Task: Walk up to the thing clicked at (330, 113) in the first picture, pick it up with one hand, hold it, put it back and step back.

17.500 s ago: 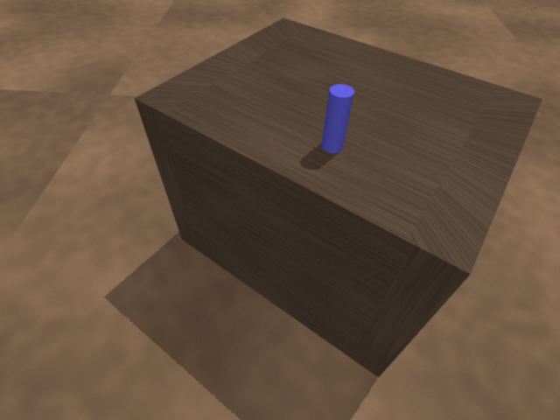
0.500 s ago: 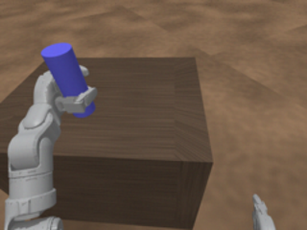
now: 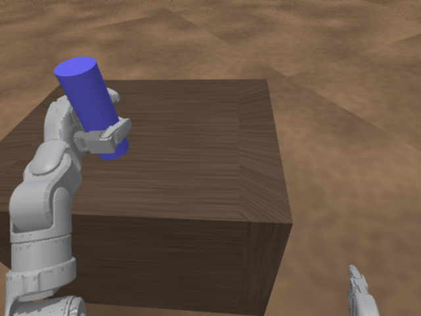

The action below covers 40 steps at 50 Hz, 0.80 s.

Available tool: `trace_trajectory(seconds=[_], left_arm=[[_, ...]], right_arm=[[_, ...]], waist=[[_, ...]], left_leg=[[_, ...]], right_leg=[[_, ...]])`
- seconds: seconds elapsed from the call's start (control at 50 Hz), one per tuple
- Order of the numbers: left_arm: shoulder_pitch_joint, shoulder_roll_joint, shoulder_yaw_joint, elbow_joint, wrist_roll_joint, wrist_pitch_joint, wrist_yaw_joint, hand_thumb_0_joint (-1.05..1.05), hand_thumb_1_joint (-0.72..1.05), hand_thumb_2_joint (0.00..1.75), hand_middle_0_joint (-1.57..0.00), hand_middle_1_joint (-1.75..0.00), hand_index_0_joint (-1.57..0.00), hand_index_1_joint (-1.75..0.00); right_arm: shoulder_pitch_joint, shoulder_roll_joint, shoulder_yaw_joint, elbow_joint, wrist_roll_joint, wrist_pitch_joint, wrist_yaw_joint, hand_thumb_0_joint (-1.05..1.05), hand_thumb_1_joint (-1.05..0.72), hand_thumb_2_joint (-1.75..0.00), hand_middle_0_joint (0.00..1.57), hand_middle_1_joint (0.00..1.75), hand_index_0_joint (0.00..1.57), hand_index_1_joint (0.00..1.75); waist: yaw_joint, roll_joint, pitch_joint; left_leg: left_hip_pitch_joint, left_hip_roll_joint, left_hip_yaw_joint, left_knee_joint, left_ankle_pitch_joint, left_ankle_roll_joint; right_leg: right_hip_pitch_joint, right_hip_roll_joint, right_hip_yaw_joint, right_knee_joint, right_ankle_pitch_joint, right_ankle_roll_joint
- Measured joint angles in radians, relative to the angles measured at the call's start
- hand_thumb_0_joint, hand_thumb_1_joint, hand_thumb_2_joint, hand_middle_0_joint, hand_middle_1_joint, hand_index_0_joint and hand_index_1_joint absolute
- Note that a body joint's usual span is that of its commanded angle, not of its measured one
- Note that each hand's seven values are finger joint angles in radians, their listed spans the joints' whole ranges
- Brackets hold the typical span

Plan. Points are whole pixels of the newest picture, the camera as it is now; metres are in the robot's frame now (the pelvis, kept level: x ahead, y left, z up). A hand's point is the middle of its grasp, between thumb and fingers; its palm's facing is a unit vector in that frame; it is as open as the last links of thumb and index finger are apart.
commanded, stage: hold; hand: left
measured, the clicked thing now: (97, 113) +0.34 +0.18 +0.26
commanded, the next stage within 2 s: crouch in 0.90 s
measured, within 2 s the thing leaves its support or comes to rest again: neither
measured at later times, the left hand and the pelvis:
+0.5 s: hand (108, 130) +0.34 +0.18 +0.23, palm faces +0.16 -0.99 +0.01, open 7.7 cm; pelvis +0.00 +0.00 +0.00, yaw +0 degrees
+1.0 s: hand (114, 132) +0.35 +0.17 +0.22, palm faces +0.15 -0.99 +0.02, open 7.7 cm; pelvis +0.00 +0.00 +0.00, yaw +0 degrees
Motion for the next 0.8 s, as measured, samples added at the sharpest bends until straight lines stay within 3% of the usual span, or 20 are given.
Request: trace_trajectory(seconds=[0.12, 0.26, 0.46, 0.6, 0.8], left_arm=[[0.006, -0.008, -0.008, 0.022, -0.003, 0.012, -0.018, 0.01, -0.16, 1.2, -0.82, -1.2, -0.84, -1.2], [0.037, -0.031, -0.015, -0.005, 0.001, 0.002, 0.003, 0.01, -0.16, 1.2, -0.82, -1.2, -0.84, -1.2], [0.035, -0.013, -0.002, -0.001, 0.012, -0.03, 0.01, 0.01, -0.16, 1.2, -0.82, -1.2, -0.84, -1.2], [0.031, -0.009, -0.012, 0.011, 0.008, -0.023, -0.008, 0.01, -0.16, 1.2, -0.82, -1.2, -0.84, -1.2], [0.023, -0.022, -0.011, -0.003, 0.002, -0.014, 0.006, 0.01, -0.16, 1.2, -0.82, -1.2, -0.84, -1.2]], right_arm=[[0.013, 0.003, 0.006, -0.025, 0.004, 0.002, 0.015, -0.01, 0.55, -0.05, 0.05, 0.06, 0.06, 0.05], [0.025, 0.004, 0.002, -0.044, 0.002, 0.004, 0.018, -0.01, 0.55, -0.05, 0.05, 0.06, 0.06, 0.05], [0.018, 0.003, 0.002, -0.022, -0.003, 0.006, 0.002, -0.01, 0.55, -0.05, 0.05, 0.06, 0.06, 0.05], [0.009, 0.004, 0.004, -0.01, -0.004, -0.004, 0.004, -0.01, 0.55, -0.05, 0.05, 0.06, 0.06, 0.05], [0.012, 0.001, -0.002, -0.007, -0.003, -0.008, 0.0, -0.01, 0.55, -0.05, 0.05, 0.06, 0.06, 0.05]], waist=[[0.003, 0.001, -0.002], [-0.001, -0.004, 0.009], [-0.003, -0.007, 0.008], [0.002, -0.002, 0.007], [0.002, 0.0, 0.009]], left_leg=[[0.004, -0.001, 0.001, -0.007, 0.004, 0.001], [-0.001, 0.0, 0.003, -0.007, 0.006, 0.0], [0.0, 0.002, 0.001, -0.002, 0.003, -0.001], [0.001, 0.001, 0.0, -0.007, 0.007, 0.0], [0.004, 0.001, 0.002, -0.011, 0.007, -0.001]], right_leg=[[0.002, -0.002, 0.001, -0.003, 0.002, 0.0], [-0.004, 0.0, 0.003, -0.003, 0.004, 0.0], [-0.001, 0.002, 0.001, -0.003, 0.004, -0.001], [0.002, 0.001, 0.0, -0.009, 0.008, 0.0], [0.002, 0.001, 0.001, -0.008, 0.006, -0.001]])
